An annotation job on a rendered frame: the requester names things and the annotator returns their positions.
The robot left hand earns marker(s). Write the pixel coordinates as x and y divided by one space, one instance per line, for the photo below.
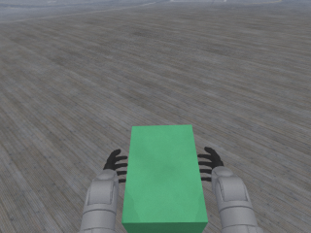
112 159

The robot right hand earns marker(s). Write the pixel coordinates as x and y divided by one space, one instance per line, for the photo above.
216 162

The carton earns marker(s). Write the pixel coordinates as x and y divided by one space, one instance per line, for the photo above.
163 189

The robot left forearm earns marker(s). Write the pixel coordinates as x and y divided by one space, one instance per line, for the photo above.
101 203

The robot right forearm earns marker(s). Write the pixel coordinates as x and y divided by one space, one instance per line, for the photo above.
233 202

